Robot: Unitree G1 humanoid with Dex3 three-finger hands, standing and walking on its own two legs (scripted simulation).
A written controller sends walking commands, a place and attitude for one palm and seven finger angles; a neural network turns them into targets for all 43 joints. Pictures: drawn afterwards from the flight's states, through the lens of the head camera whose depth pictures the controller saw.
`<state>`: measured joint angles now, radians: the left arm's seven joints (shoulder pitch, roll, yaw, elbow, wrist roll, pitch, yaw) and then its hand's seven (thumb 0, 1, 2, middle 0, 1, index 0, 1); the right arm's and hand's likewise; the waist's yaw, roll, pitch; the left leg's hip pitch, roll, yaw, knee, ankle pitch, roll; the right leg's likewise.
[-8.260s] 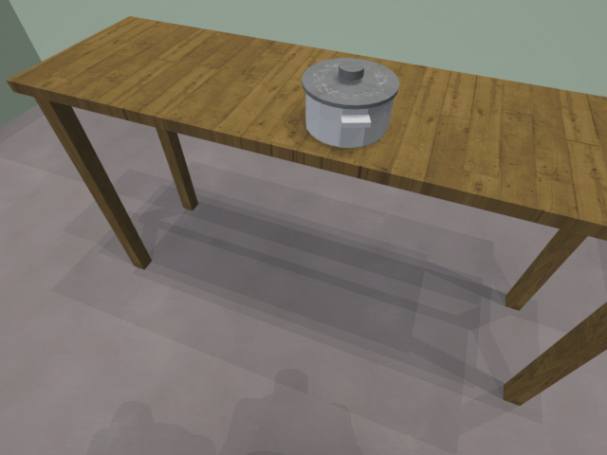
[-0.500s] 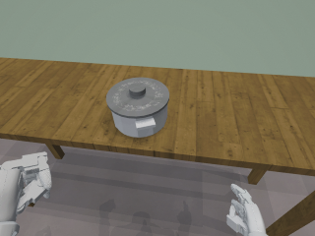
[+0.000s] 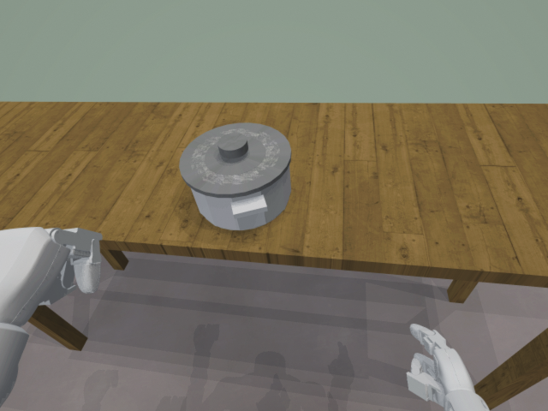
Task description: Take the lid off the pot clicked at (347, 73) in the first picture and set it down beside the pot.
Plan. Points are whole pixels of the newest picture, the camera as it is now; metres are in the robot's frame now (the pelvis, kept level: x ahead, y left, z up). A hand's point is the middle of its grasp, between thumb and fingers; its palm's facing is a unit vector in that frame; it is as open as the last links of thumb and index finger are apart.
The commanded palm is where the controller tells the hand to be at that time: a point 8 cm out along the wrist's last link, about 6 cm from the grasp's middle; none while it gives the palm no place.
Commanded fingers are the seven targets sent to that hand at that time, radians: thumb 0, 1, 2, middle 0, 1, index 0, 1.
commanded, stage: reach forward and open the fingers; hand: left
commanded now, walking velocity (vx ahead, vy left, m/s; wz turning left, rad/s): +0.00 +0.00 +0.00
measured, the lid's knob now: (233, 145) +0.47 +0.14 +0.16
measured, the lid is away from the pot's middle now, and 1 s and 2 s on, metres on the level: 0.00 0.00 0.00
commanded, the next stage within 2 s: move the open hand above the knob in 0.88 s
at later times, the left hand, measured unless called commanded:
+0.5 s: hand (54, 256) +0.21 +0.27 +0.19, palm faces -0.10 +0.03 -0.99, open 6.8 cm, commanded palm +0.19 +0.27 +0.26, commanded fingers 0.00 -0.31 1.62 -0.89 -0.19 -0.89 -0.19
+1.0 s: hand (74, 208) +0.26 +0.26 +0.22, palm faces -0.04 +0.03 -1.00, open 10.2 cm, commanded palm +0.23 +0.25 +0.29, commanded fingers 0.00 -0.40 1.66 -0.85 -0.08 -0.85 -0.08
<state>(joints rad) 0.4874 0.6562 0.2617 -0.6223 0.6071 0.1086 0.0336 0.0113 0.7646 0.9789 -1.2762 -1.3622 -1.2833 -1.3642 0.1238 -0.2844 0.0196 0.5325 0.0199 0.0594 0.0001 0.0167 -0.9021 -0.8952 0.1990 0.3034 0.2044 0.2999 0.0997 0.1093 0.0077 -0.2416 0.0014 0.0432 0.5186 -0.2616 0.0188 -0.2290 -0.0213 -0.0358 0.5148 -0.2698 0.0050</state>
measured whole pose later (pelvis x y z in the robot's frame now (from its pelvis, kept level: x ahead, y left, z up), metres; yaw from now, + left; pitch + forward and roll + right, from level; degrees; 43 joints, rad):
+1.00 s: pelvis -0.05 +0.01 +0.00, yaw +1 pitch -3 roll +1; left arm -0.31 0.76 0.03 -0.11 0.71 0.11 -0.46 0.00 -0.39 1.65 -0.86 -0.09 -0.87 -0.09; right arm 0.13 -0.29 0.04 0.55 0.07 0.02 -0.01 0.02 -0.90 -0.90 0.20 0.30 0.20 0.30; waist 0.06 0.13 0.03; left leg -0.25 -0.04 0.03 0.46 -0.16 0.04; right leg -0.25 -0.06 -0.04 0.50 -0.20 0.02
